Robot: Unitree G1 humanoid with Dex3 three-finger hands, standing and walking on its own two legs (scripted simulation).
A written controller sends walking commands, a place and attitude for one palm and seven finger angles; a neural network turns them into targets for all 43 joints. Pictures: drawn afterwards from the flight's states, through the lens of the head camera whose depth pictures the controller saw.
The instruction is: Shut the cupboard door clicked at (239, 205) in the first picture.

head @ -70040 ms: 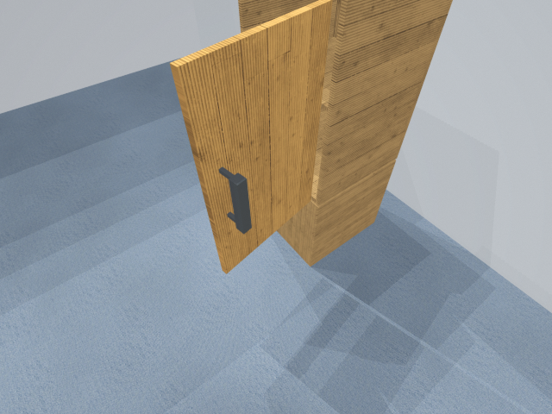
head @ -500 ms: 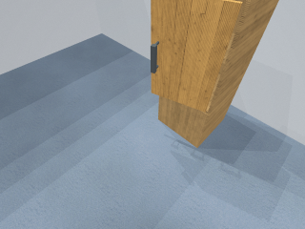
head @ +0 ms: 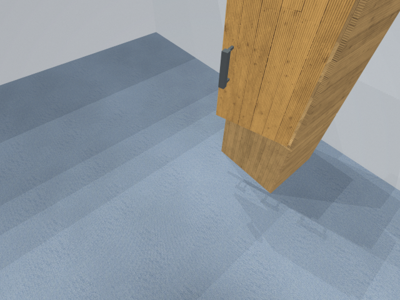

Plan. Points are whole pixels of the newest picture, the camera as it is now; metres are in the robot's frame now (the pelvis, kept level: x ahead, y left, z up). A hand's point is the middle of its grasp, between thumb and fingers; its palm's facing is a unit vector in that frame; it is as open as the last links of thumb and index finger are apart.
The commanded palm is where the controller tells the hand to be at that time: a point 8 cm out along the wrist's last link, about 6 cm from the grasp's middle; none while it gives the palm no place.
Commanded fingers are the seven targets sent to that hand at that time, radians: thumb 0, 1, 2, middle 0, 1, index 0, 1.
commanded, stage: walk to a spot facing it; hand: left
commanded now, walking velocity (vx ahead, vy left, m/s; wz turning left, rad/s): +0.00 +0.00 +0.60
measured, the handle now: (226, 67) +0.92 -0.07 -0.05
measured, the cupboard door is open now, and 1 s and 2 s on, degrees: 16 16 16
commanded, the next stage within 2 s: turn to face it in 1.18 s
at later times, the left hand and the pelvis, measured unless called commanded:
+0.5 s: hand out of the picture +0.01 +0.23 -0.16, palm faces +0.28 -0.91 -0.31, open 7.4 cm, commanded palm none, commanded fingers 0.00 0.90 0.90 -0.20 -0.30 -0.20 -0.30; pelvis -0.02 +0.00 -0.01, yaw +17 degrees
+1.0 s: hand out of the picture -0.02 +0.27 -0.16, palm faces +0.57 -0.78 -0.26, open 7.4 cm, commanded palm none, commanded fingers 0.00 0.90 0.90 -0.20 -0.30 -0.20 -0.30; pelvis +0.06 +0.05 +0.00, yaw +35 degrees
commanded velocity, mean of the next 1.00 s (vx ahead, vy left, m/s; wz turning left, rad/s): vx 0.16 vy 0.00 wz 0.57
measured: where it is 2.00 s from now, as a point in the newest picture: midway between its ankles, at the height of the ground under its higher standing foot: outside the picture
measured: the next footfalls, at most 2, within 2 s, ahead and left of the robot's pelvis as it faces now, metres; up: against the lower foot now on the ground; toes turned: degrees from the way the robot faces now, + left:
right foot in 0.46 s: +0.04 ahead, -0.11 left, +0.00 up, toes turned +15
left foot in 0.78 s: -0.03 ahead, +0.17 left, +0.00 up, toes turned +36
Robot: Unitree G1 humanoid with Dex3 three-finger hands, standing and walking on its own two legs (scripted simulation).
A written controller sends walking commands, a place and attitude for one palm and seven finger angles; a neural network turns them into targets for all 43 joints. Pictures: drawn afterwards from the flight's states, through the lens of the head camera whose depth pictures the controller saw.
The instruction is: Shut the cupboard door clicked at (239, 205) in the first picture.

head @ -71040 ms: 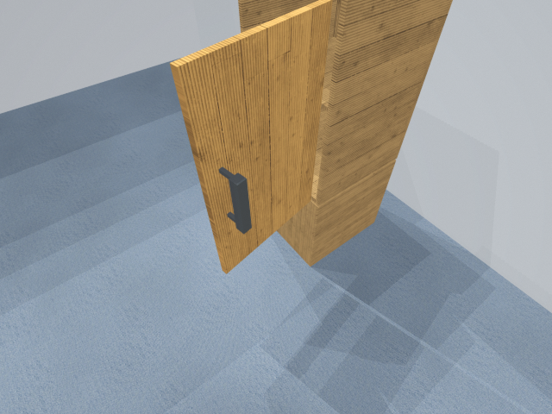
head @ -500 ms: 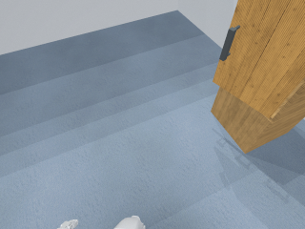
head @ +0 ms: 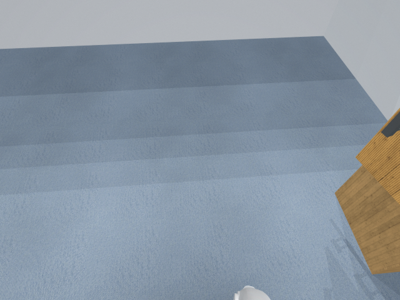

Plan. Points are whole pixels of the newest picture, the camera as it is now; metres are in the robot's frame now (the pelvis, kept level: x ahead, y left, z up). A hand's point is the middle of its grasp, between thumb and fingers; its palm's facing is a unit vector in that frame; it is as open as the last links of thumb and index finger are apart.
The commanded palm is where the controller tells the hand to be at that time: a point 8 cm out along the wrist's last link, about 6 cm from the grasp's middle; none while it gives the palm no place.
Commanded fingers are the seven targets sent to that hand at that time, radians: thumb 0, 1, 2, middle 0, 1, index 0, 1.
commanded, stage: walk to a spot facing it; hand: left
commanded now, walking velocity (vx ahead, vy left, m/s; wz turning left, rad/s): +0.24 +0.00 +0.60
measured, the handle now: out of the picture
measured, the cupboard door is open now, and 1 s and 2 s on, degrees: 16 16 16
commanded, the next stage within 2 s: turn to face it in 0.18 s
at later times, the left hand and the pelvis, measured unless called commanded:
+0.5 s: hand out of the picture +0.09 +0.16 -0.19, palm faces +0.29 -0.95 -0.16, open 7.3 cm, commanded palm none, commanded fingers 0.00 0.90 0.90 -0.20 -0.30 -0.20 -0.30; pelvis +0.16 +0.01 -0.01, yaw +10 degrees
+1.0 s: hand (122, 235) +0.28 +0.22 -0.17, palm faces -0.05 -0.96 -0.26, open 7.4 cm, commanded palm none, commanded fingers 0.00 0.90 0.90 -0.20 -0.30 -0.20 -0.30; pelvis +0.22 +0.01 +0.00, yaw -8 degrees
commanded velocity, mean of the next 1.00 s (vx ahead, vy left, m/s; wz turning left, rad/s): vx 0.02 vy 0.00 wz -0.30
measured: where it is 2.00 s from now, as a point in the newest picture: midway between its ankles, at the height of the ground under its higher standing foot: (201, 289)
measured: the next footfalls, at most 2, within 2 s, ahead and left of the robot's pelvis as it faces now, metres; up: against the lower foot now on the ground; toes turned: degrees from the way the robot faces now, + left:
right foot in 0.08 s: +0.14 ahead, -0.13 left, +0.00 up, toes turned -3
left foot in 0.42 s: +0.21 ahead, +0.13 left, +0.00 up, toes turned +19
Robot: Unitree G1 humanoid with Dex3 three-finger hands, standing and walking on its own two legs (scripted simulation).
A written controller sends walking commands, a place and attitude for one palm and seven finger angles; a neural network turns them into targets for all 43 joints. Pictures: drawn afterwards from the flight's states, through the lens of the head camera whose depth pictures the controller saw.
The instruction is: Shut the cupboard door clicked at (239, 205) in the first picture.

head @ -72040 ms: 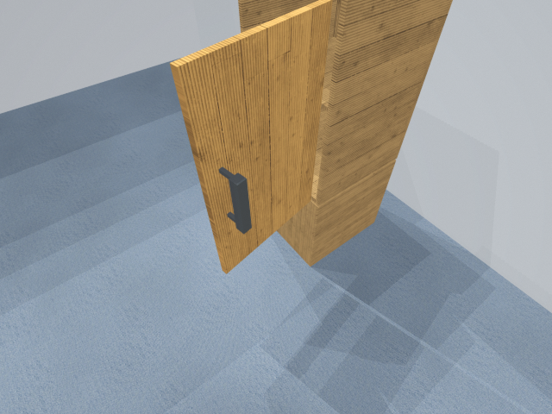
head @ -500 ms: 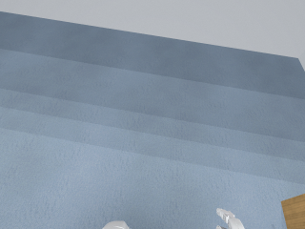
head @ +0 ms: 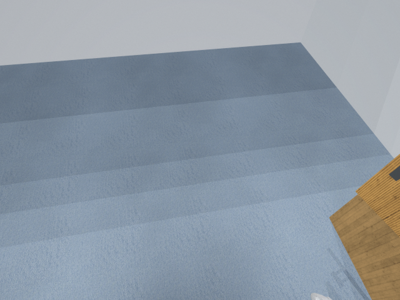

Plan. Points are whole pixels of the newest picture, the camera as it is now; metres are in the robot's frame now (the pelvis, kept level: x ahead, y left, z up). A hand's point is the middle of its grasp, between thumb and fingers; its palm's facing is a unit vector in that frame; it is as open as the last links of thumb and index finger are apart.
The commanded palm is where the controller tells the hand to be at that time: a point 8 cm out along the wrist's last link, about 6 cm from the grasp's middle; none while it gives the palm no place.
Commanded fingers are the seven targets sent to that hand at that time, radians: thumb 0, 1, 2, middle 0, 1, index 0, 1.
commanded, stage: turn to face it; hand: left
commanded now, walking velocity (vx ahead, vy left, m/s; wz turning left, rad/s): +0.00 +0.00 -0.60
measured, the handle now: out of the picture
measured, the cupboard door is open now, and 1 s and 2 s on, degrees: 16 16 16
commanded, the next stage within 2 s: take the last steps up to it in 1.58 s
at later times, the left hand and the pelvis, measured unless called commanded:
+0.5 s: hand (149, 275) +0.18 +0.13 -0.14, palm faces -0.30 -0.91 -0.27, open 7.4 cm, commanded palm none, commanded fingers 0.00 0.90 0.90 -0.20 -0.30 -0.20 -0.30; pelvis +0.01 -0.03 +0.00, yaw -17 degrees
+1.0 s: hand (159, 253) +0.23 +0.12 -0.15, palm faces -0.54 -0.81 -0.24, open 7.4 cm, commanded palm none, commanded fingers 0.00 0.90 0.90 -0.20 -0.30 -0.20 -0.30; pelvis +0.03 -0.01 +0.01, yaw -36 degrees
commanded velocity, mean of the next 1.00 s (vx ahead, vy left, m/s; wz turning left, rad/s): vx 0.00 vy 0.00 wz -0.60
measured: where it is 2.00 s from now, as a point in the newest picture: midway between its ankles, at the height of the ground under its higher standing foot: outside the picture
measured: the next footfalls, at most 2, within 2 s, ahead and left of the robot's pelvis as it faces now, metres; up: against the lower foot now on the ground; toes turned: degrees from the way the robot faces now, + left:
right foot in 0.30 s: +0.03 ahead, -0.14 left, +0.00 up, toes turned -16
left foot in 0.70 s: +0.13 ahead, +0.09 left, +0.00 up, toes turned -22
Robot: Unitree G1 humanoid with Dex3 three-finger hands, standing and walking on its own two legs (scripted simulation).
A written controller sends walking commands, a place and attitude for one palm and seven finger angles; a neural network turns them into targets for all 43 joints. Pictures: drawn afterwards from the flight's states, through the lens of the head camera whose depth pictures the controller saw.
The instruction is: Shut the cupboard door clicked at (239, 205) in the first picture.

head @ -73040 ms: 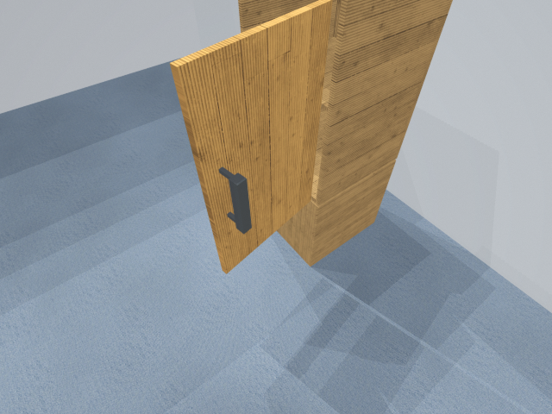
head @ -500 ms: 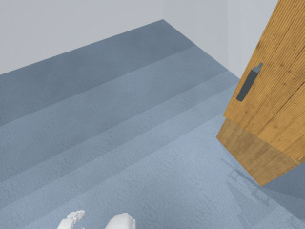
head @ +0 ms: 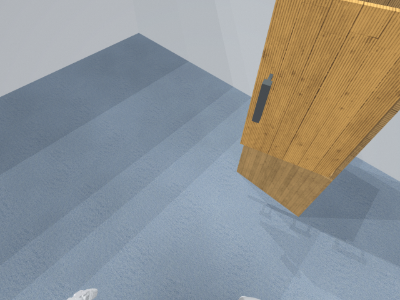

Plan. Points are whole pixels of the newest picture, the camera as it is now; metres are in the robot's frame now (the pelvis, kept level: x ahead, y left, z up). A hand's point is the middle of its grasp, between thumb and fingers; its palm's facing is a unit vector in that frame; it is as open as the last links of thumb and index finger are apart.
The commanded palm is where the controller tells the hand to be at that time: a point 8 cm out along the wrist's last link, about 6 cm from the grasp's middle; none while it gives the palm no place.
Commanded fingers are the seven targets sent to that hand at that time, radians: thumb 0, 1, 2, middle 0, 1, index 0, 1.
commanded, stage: turn to face it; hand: left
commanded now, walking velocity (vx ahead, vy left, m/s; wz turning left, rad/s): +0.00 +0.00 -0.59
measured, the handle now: (263, 98) +0.70 -0.16 -0.05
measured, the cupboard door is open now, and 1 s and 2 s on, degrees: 16 16 16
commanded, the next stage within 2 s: take the last steps up to it in 0.58 s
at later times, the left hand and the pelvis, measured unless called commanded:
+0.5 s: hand (125, 297) +0.14 +0.18 -0.18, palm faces -0.19 -0.96 -0.19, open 7.4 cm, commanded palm none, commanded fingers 0.00 0.90 0.90 -0.20 -0.30 -0.20 -0.30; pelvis +0.02 +0.00 -0.01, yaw -14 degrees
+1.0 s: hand out of the picture +0.13 +0.13 -0.17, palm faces -0.31 -0.93 -0.18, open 7.4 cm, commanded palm none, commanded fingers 0.00 0.90 0.90 -0.20 -0.30 -0.20 -0.30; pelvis +0.05 -0.04 +0.00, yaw -20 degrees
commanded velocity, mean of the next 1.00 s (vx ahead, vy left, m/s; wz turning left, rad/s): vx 0.09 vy -0.03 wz -0.29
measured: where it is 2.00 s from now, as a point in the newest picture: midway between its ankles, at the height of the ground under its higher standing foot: outside the picture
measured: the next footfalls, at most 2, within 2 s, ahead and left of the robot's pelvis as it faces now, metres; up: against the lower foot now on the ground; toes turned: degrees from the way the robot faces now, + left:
right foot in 0.06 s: +0.03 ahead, -0.13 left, +0.00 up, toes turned -6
left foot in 0.42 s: +0.10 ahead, +0.11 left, +0.00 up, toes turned -9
